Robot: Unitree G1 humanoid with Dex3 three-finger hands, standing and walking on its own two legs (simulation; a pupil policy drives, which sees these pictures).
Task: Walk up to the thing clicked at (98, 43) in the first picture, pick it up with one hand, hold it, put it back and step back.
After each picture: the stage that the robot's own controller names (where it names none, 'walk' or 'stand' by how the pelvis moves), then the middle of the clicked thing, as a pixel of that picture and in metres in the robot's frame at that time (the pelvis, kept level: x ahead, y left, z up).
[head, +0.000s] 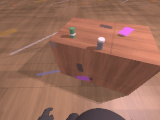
stand; (100, 43) +0.73 -0.06 +0.01
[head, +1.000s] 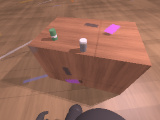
walk; (83, 45) +0.63 +0.13 +0.03
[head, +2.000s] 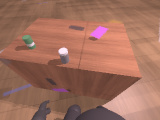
stand; (64, 56) +0.46 +0.23 +0.04
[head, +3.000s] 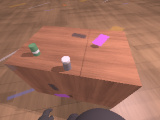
stand; (66, 63) +0.44 +0.22 +0.00
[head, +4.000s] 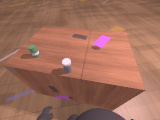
stand; (67, 66) +0.41 +0.21 +0.00
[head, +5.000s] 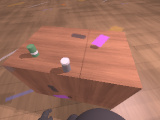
stand; (66, 65) +0.42 +0.22 +0.00
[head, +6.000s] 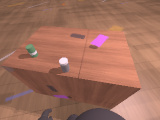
stand; (64, 65) +0.41 +0.23 +0.00
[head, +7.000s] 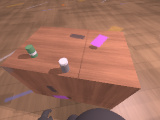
stand; (64, 65) +0.41 +0.23 +0.00
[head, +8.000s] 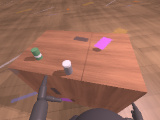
rise first; (67, 67) +0.40 +0.23 +0.01
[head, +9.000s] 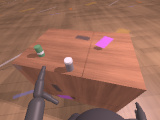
go down; (69, 64) +0.43 +0.23 +0.01
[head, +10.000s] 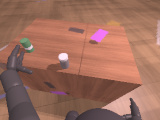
go down; (64, 61) +0.43 +0.21 +0.02
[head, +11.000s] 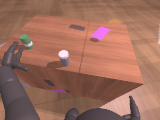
go down; (64, 58) +0.44 +0.21 +0.03
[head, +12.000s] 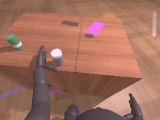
close in; (58, 58) +0.42 +0.23 +0.06
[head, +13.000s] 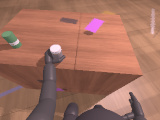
close; (57, 54) +0.44 +0.22 +0.07
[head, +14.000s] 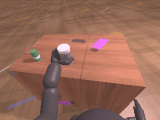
lift; (65, 55) +0.35 +0.17 +0.23
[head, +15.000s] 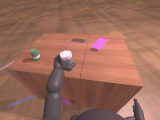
hold; (67, 61) +0.34 +0.17 +0.18
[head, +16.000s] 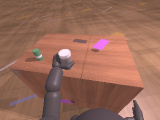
hold; (66, 59) +0.33 +0.18 +0.19
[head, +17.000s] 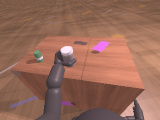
crouch; (68, 57) +0.34 +0.16 +0.22
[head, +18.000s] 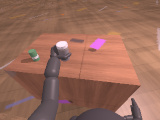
crouch; (63, 51) +0.40 +0.19 +0.20
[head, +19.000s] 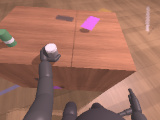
lower; (53, 53) +0.45 +0.24 +0.06
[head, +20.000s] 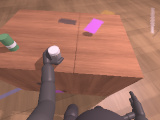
lower; (55, 55) +0.43 +0.23 +0.07
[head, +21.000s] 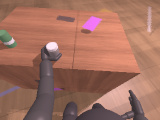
lower; (54, 52) +0.46 +0.23 +0.07
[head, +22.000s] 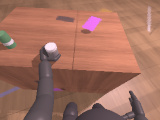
lower; (53, 52) +0.45 +0.24 +0.08
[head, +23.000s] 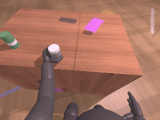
loosen; (55, 53) +0.44 +0.23 +0.07
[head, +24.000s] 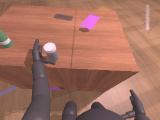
withdraw; (52, 52) +0.45 +0.23 +0.08
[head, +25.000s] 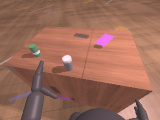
sink last; (68, 63) +0.41 +0.22 +0.05
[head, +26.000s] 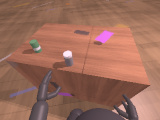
stand; (68, 58) +0.45 +0.22 +0.05
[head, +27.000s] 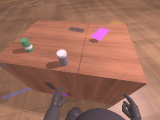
stand; (63, 58) +0.43 +0.23 +0.06
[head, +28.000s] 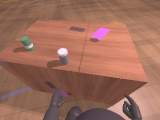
stand; (63, 56) +0.44 +0.23 +0.07
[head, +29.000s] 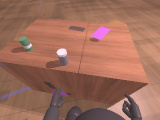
stand; (63, 57) +0.43 +0.23 +0.07
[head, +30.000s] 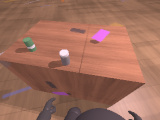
stand; (65, 57) +0.45 +0.23 +0.05
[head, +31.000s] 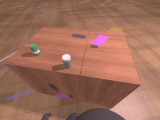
walk; (67, 61) +0.46 +0.22 +0.01
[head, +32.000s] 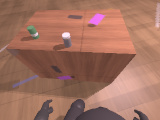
walk; (67, 40) +0.62 +0.25 +0.03
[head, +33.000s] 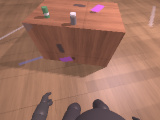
walk; (73, 18) +0.96 +0.24 +0.03
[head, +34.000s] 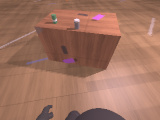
stand; (76, 24) +1.09 +0.25 +0.02
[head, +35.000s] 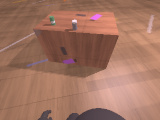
stand; (74, 25) +1.09 +0.27 +0.00
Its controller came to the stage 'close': yes
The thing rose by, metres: 0.22
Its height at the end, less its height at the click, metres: +0.00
